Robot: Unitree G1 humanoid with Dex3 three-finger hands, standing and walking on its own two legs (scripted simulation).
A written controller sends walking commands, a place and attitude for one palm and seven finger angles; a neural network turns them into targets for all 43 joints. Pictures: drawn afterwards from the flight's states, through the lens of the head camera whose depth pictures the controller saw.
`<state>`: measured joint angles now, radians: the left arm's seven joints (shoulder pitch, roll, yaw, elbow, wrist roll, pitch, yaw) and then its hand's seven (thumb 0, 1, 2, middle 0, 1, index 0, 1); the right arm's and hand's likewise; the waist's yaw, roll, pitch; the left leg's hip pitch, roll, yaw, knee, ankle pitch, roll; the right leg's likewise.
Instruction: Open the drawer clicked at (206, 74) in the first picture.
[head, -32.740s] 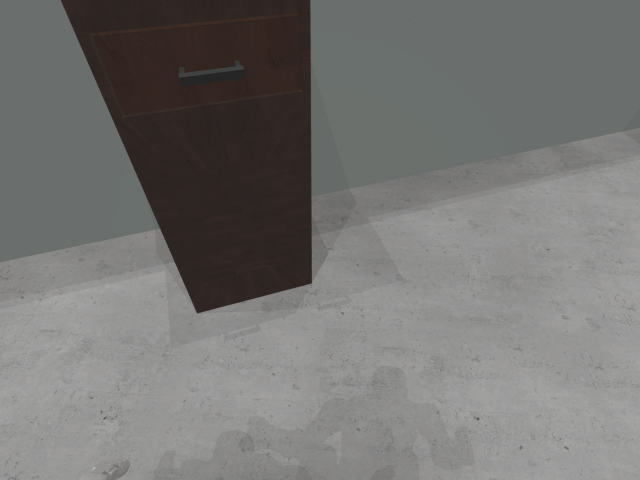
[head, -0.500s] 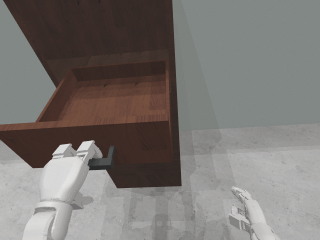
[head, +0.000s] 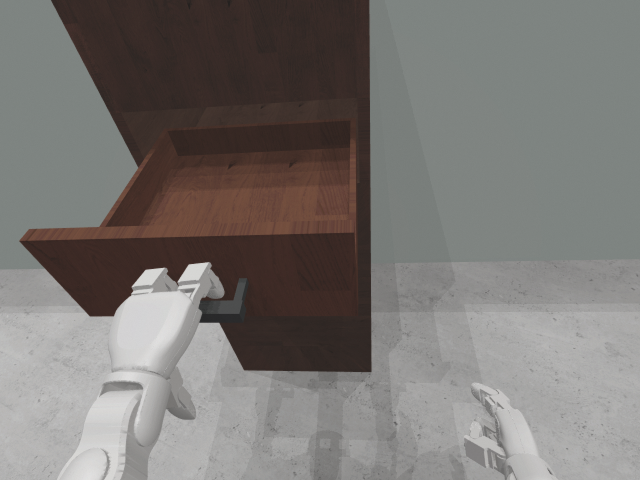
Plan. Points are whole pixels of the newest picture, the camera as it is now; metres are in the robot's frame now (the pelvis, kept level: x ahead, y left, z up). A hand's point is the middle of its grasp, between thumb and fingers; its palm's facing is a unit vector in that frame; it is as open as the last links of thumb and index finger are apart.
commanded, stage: lift the hand off the handle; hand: left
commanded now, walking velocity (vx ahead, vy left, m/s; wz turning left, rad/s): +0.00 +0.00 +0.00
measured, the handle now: (194, 298) +0.28 +0.20 +0.11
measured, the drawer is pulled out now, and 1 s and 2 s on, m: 0.30 0.30 0.30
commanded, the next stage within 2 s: draw the hand back to the body in 1.26 s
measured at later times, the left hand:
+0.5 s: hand (158, 311) +0.24 +0.21 +0.15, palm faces +0.14 -0.08 -0.99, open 13.6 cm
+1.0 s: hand (135, 233) +0.26 +0.20 +0.24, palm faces +0.32 -0.04 -0.94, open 13.8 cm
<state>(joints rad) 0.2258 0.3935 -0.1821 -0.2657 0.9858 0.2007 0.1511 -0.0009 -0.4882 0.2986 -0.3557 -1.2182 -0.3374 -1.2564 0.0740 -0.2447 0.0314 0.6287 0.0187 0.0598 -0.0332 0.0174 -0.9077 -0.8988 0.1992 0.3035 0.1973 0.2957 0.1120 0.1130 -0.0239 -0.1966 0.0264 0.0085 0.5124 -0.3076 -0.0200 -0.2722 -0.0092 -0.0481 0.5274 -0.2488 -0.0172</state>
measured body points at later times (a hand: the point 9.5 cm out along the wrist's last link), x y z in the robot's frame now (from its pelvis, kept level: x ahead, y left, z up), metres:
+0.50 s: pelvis -0.01 +0.00 +0.01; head -0.04 -0.05 +0.45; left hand +0.22 +0.21 +0.20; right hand +0.23 -0.18 -0.08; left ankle -0.02 +0.13 -0.74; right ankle +0.02 -0.11 -0.74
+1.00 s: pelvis -0.02 +0.00 +0.01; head -0.05 -0.07 +0.45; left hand +0.24 +0.20 +0.29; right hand +0.23 -0.17 -0.07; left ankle -0.02 +0.13 -0.74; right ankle +0.02 -0.11 -0.74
